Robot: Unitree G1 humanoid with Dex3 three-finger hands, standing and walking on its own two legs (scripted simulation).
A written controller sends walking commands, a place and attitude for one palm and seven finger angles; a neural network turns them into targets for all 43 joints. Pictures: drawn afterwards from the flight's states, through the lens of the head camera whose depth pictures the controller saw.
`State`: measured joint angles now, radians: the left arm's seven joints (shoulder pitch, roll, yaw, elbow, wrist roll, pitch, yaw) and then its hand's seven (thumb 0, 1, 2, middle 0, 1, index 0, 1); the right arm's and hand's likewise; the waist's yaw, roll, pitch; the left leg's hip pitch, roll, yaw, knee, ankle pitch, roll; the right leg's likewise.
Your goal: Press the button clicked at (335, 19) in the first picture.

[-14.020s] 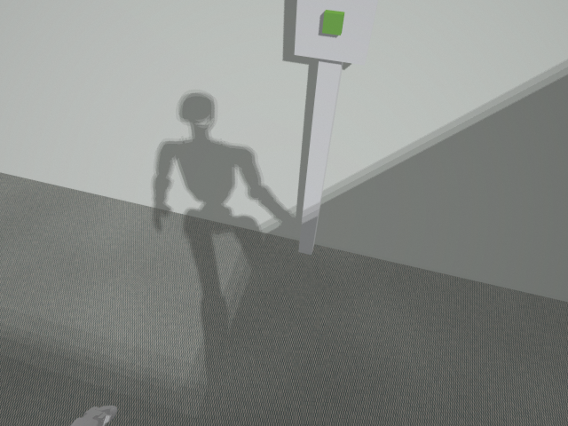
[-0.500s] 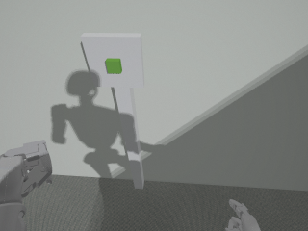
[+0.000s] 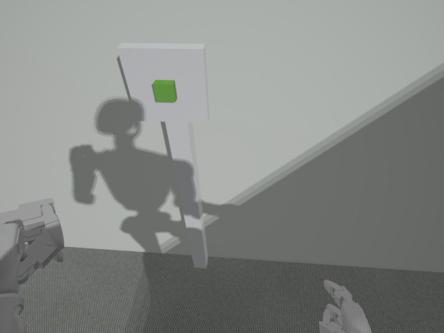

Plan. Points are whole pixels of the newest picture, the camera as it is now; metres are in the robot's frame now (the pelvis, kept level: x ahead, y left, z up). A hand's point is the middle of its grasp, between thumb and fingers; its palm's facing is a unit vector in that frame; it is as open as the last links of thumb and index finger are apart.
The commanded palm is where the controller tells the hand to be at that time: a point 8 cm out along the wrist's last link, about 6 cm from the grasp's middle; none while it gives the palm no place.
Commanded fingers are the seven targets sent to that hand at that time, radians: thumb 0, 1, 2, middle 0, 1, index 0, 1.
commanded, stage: step back with the hand held close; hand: left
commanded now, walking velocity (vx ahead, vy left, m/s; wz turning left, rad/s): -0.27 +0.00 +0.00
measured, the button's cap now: (166, 90) +0.56 +0.19 +0.18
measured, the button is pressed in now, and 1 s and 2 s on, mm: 0 0 0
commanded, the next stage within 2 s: stop stepping back and stand still in 0.98 s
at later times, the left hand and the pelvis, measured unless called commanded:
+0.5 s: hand (26, 286) +0.13 +0.26 +0.15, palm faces +0.36 -0.80 -0.49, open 3.1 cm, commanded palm +0.07 +0.30 +0.17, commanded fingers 0.00 0.90 0.90 -1.30 -1.50 -1.30 -1.50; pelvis -0.07 +0.02 -0.02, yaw -1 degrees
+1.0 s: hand out of the picture +0.03 +0.24 +0.16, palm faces +0.35 -0.84 -0.42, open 3.1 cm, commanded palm -0.03 +0.29 +0.17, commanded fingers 0.00 0.90 0.90 -1.30 -1.50 -1.30 -1.50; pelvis -0.18 +0.01 -0.02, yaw -3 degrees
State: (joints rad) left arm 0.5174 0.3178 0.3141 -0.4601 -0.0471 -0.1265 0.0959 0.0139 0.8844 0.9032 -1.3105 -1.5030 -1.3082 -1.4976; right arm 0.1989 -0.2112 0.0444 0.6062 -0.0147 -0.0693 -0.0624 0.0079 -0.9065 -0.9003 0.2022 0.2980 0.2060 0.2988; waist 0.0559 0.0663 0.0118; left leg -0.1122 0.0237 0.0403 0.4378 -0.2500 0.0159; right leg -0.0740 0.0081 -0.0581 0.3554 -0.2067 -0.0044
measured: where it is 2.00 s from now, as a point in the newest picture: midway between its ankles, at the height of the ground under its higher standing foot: outside the picture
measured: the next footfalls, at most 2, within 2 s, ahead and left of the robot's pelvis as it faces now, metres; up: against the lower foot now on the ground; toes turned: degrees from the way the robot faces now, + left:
right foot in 1.00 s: -0.20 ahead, -0.10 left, +0.01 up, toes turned -9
left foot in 1.16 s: -0.11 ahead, +0.09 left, +0.00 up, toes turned -3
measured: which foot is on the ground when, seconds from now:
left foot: down 0.00-1.00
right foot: down 0.00-0.70, up 0.72-0.98, down 1.00-1.00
